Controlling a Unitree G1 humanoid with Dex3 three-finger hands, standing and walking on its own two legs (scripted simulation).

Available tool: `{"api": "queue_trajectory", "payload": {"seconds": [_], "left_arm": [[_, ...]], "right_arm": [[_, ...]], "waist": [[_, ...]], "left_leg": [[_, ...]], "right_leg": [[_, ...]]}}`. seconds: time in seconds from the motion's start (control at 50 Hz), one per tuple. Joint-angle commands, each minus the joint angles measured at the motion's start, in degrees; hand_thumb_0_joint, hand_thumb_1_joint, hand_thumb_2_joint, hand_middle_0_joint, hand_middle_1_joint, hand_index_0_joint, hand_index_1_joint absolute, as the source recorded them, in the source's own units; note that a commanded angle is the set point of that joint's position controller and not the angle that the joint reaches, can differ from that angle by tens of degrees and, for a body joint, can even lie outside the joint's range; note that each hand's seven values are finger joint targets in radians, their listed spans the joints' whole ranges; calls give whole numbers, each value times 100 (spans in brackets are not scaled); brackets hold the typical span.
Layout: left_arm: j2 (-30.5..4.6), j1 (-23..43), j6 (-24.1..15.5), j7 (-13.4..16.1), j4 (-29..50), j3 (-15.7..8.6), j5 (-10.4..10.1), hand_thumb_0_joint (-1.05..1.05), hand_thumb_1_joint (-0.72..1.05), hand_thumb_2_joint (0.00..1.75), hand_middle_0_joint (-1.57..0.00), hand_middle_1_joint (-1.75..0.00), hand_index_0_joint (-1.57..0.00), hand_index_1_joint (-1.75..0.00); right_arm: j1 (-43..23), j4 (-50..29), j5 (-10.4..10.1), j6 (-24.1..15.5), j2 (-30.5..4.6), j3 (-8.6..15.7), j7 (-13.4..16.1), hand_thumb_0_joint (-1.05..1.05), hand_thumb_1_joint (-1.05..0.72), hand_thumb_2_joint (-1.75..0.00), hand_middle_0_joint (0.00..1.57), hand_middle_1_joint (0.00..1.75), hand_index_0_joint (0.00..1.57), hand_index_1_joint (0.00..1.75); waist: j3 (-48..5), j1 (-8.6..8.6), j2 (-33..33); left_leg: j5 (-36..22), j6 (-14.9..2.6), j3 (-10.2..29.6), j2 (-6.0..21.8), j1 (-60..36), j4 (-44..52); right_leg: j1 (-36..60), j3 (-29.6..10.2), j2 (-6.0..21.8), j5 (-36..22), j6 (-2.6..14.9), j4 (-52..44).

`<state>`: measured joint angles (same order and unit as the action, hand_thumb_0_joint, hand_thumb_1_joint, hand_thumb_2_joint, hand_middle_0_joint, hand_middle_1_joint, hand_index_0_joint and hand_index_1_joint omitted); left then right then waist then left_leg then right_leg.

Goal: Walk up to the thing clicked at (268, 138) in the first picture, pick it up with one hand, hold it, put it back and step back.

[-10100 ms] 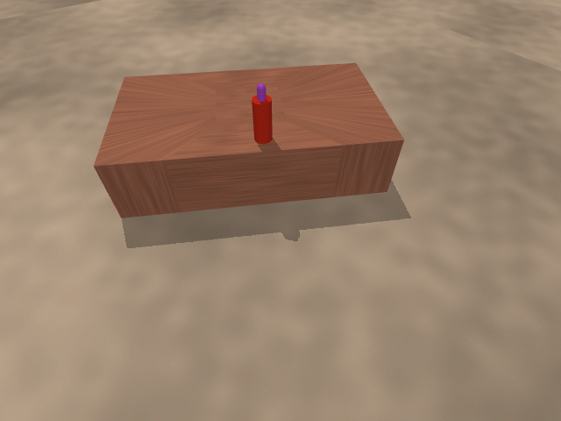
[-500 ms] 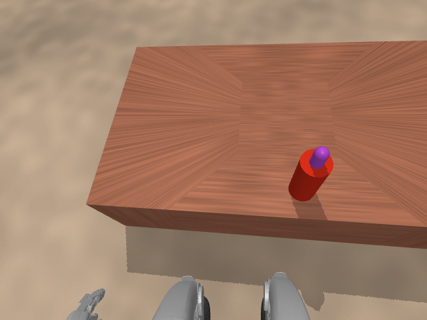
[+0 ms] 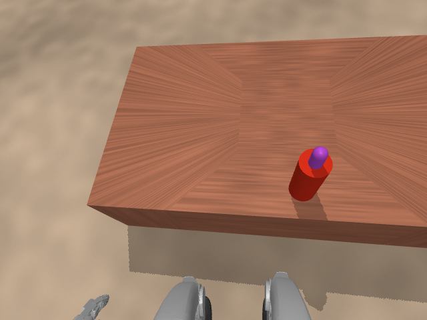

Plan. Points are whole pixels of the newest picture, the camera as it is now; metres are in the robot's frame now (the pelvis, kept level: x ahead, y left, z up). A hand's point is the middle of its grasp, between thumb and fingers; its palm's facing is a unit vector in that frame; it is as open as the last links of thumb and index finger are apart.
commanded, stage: approach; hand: right
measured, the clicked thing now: (310, 172) +0.47 -0.20 -0.23
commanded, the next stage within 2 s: close in in 0.60 s
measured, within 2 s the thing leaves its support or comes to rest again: neither
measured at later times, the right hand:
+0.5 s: hand (397, 180) +0.40 -0.35 -0.13, palm faces +0.20 +0.98 +0.01, open 17.7 cm
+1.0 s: hand (327, 190) +0.43 -0.26 -0.28, palm faces +0.17 +0.99 +0.00, open 17.6 cm
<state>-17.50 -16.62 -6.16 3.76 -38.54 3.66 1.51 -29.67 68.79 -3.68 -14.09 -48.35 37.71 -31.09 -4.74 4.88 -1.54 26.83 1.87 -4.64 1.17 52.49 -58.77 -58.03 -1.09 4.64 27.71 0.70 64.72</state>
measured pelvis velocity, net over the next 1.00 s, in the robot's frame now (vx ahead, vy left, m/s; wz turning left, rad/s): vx -0.08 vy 0.02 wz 0.09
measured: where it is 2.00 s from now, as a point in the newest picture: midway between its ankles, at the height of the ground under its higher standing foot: outside the picture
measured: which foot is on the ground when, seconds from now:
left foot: down 0.00-1.00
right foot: down 0.00-1.00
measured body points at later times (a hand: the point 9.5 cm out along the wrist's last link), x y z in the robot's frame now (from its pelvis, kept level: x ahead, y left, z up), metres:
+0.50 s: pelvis -0.03 +0.01 -0.14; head +0.15 -0.05 +0.27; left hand +0.08 +0.29 -0.23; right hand +0.38 -0.41 -0.12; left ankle +0.01 +0.15 -0.66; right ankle +0.02 -0.11 -0.66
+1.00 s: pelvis -0.08 +0.02 -0.30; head +0.13 -0.01 +0.10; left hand -0.01 +0.29 -0.41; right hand +0.42 -0.31 -0.28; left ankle +0.01 +0.15 -0.66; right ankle +0.02 -0.11 -0.66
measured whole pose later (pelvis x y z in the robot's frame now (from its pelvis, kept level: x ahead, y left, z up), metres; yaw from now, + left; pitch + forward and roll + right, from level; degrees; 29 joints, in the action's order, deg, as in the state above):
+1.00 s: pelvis -0.08 +0.02 -0.30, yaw +5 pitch +34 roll +6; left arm -15.9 -10.5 -2.3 -2.2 -37.4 3.7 4.6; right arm -46.9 58.6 -5.2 -25.2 -36.4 38.9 -19.9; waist -7.4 8.6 0.4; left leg 38.3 0.7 -3.7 1.0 118.6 -123.1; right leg -123.5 -5.6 5.2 36.7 0.3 125.7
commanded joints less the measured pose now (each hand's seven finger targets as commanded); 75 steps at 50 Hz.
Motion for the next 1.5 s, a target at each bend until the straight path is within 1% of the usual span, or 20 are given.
{"api": "queue_trajectory", "payload": {"seconds": [0.0, 0.06, 0.1, 0.14, 0.2, 0.32, 0.38, 0.44, 0.48, 0.52, 0.62, 0.68, 0.74, 0.78, 0.82, 0.9, 1.08, 1.14, 1.26, 1.48], "left_arm": [[-1286, -683, -112, 93, 325, -458, -27, 0, 91, 90, -19, -30, -20, -30], [-1307, -758, -95, 66, 312, -459, -41, 0, 90, 90, -20, -30, -20, -30], [-1285, -709, -103, 47, 294, -435, -8, 0, 88, 91, -20, -30, -19, -30], [-1256, -663, -122, 18, 286, -397, 2, 0, 88, 91, -20, -30, -19, -30], [-1178, -492, -177, -69, 380, -318, 47, 0, 88, 91, -20, -30, -19, -30], [-1240, -371, -321, -142, 595, -211, 100, 0, 88, 91, -19, -29, -18, -30], [-1308, -332, -320, -115, 578, -183, 150, 0, 89, 91, -19, -29, -18, -30], [-1316, -209, -288, -102, 543, -174, 208, 0, 90, 91, -18, -29, -18, -29], [-1396, -191, -266, -109, 474, -210, 263, 0, 89, 91, -19, -29, -19, -30], [-1452, -187, -221, -125, 453, -254, 322, 0, 90, 90, -19, -30, -19, -30], [-1394, -214, -125, -224, 364, -314, 381, 0, 90, 90, -19, -30, -19, -30], [-1315, -144, -48, -323, 321, -318, 385, 0, 91, 90, -20, -30, -20, -30], [-1318, -93, 58, -420, 363, -341, 383, 0, 89, 89, -20, -30, -20, -29], [-1315, -47, 116, -466, 436, -391, 381, 0, 89, 89, -20, -30, -20, -29], [-1294, 25, 161, -506, 478, -419, 332, 0, 90, 89, -20, -30, -21, -29], [-1342, -52, 260, -501, 602, -544, 301, 0, 90, 89, -20, -30, -20, -29], [-1128, -187, 393, -465, 525, -582, 208, 0, 89, 90, -20, -30, -20, -30], [-1095, -179, 416, -462, 503, -582, 223, 0, 90, 90, -20, -30, -20, -30], [-1064, -220, 462, -479, 484, -666, 258, 0, 90, 90, -20, -30, -20, -30], [-1074, -75, 557, -507, 407, -757, 322, 0, 84, 94, -20, -29, -18, -31]], "right_arm": [[-1496, -1146, -137, -413, -2426, 338, 9, 0, 51, -6, 5, 5, 5, 5], [-1279, -779, -182, -363, -2378, 374, -20, 0, 55, -7, 4, 5, 4, 5], [-1403, -556, -207, -434, -2088, 176, -57, 0, 58, -8, 3, 6, 4, 6], [-1729, -661, -258, -650, -2179, 263, -57, 0, 61, -8, 3, 6, 3, 6], [-1698, -305, -402, -1006, -1786, 210, -116, 0, 61, -9, 2, 6, 3, 6], [-1598, -433, -936, -1848, -1463, 449, -396, 0, 61, -6, 3, 6, 4, 5], [-2125, -976, -1094, -2191, -1889, 845, -474, 0, 61, -4, 4, 5, 5, 5], [-2228, -801, -1094, -2256, -1849, 890, -521, 0, 61, -2, 6, 4, 5, 4], [-2548, -1191, -995, -2304, -2368, 1198, -485, 0, 61, -2, 6, 4, 6, 4], [-2935, -1348, -862, -2243, -2481, 1197, -458, 0, 60, -2, 6, 4, 6, 4], [-3454, -1531, -621, -1906, -2048, 914, -229, 0, 55, -3, 6, 4, 5, 4], [-3403, -1407, -470, -1742, -1569, 630, 15, 0, 54, -3, 6, 4, 5, 4], [-3480, -1611, -377, -1739, -1670, 733, 322, 0, 57, -2, 6, 4, 5, 4], [-3818, -2144, -350, -1733, -1475, 599, 513, 0, 57, -2, 6, 4, 5, 4], [-3705, -1945, -313, -1641, -1039, 380, 719, 0, 56, -3, 6, 4, 5, 4], [-3908, -2577, -225, -1606, -1134, 350, 1135, 0, 55, -2, 6, 4, 5, 4], [-3521, -2334, -297, -1429, -298, 0, 1523, 0, 53, -3, 5, 4, 5, 4], [-3367, -2129, -328, -1478, -167, -20, 1560, 0, 53, -4, 5, 4, 4, 4], [-3300, -2194, -333, -1567, -20, -38, 1598, 0, 51, -3, 6, 4, 5, 4], [-3426, -2404, -243, -1699, 320, -289, 1786, 0, 48, -8, 6, 6, 5, 6]], "waist": [[-2359, -169, 1460], [-2324, -144, 1220], [-2038, -68, 1254], [-2006, -49, 1273], [-1774, 27, 988], [-2773, 79, 1053], [-3390, -7, 1469], [-3345, 22, 1541], [-3806, -105, 1821], [-4086, -57, 2120], [-4750, 148, 2147], [-4467, 223, 2068], [-4314, 152, 1798], [-4505, 108, 2052], [-4008, 141, 1937], [-4329, 88, 1856], [-3972, 221, 1102], [-3740, 221, 910], [-4113, 180, 828], [-4159, 178, 1046]], "left_leg": [[-1217, -377, 92, -219, -252, 517], [-1293, -361, 66, -226, -306, 489], [-1235, -367, 82, -223, 17, 353], [-1063, -365, 96, -225, 345, 139], [-787, -346, 117, -222, 891, -307], [-535, -338, 83, -258, 2295, -1767], [-588, -334, 93, -227, 2831, -2477], [-460, -323, 98, -232, 3312, -2973], [-450, -336, 103, -224, 3483, -3327], [-334, -347, 80, -219, 3718, -3642], [-369, -341, -23, -237, 4154, -4217], [-87, -365, -118, -241, 4586, -4509], [192, -383, -122, -246, 4704, -4759], [390, -409, -137, -231, 4907, -4901], [789, -409, -181, -236, 5306, -5006], [942, -416, -125, -230, 5055, -4988], [631, -369, -35, -245, 4720, -4842], [573, -346, 46, -238, 4619, -4770], [27, -319, 120, -243, 4190, -4777], [-26, -354, 44, -227, 4458, -4939]], "right_leg": [[2531, -393, -136, -2116, 5, -913], [2354, -411, -129, -2214, 16, -853], [2140, -413, -118, -2158, 12, -730], [1923, -434, -88, -1977, 7, -543], [1085, -421, -77, -1441, 71, -85], [108, -585, -30, -1493, 20, 1259], [-211, -601, -38, -1800, -17, 2007], [-835, -563, -36, -1469, -25, 2563], [-1001, -543, -40, -1403, -57, 2865], [-1060, -536, -21, -1236, -87, 3093], [-1409, -533, -10, -1154, -66, 3764], [-1873, -557, -25, -704, -65, 3954], [-2689, -470, -77, -106, -4, 4212], [-2625, -502, -93, 200, -30, 4207], [-2938, -635, -108, 916, -38, 4081], [-3175, -503, -151, 1185, 3, 4108], [-3882, -247, -161, 701, 117, 4436], [-4106, -192, -148, 654, 147, 4549], [-3978, -170, -115, 131, 144, 4677], [-3628, -197, -116, 45, 73, 4633]]}}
